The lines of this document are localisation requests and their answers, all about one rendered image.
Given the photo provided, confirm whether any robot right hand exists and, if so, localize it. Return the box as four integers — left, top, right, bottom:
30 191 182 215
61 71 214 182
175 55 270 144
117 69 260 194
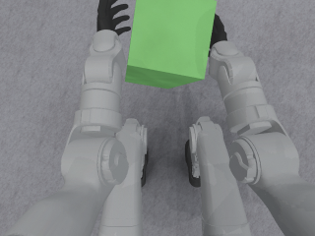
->
208 14 227 57

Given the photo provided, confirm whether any robot right shin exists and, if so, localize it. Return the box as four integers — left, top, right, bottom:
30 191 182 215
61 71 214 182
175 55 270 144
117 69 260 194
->
190 116 223 177

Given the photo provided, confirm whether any robot right forearm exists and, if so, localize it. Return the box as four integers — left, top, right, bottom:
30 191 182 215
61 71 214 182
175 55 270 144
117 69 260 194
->
208 40 300 165

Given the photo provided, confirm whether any left robot upper arm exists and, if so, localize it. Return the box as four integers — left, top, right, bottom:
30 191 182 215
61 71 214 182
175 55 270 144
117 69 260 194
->
3 137 129 236

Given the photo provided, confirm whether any robot right thigh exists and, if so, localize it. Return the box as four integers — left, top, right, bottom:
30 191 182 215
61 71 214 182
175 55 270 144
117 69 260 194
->
189 121 252 236

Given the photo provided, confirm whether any robot left hand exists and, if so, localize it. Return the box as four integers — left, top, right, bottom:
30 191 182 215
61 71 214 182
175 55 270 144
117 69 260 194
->
96 0 131 35

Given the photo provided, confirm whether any robot left forearm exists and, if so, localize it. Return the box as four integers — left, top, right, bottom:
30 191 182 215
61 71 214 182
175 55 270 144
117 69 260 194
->
60 29 127 171

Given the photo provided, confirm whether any right robot upper arm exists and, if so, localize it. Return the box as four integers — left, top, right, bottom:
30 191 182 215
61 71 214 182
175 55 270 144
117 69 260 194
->
228 132 315 236

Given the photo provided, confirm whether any carton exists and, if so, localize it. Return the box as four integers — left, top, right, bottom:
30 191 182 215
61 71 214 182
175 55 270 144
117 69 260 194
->
125 0 218 89

